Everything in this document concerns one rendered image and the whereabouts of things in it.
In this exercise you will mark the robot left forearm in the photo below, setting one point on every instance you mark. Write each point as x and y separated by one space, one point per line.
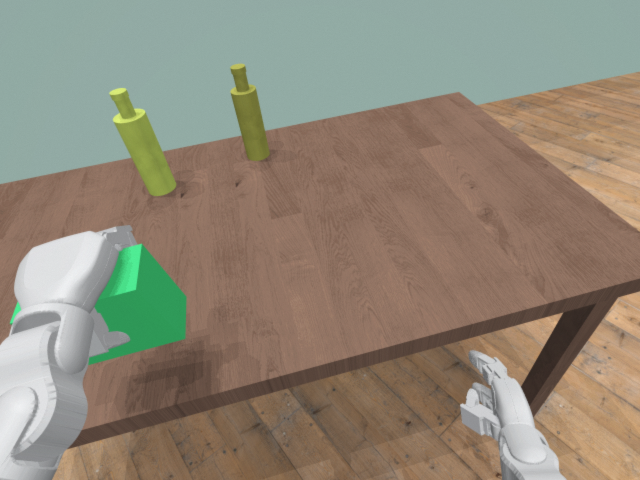
43 407

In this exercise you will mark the left robot hand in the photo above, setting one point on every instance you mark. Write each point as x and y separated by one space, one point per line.
75 270

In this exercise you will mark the sponge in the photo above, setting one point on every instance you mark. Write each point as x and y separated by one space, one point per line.
142 301

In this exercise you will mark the robot right forearm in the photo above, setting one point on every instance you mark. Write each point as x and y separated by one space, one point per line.
525 454

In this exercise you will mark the right robot hand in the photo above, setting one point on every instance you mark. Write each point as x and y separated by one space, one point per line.
504 404

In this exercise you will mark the table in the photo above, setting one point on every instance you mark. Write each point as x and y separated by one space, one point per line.
360 239

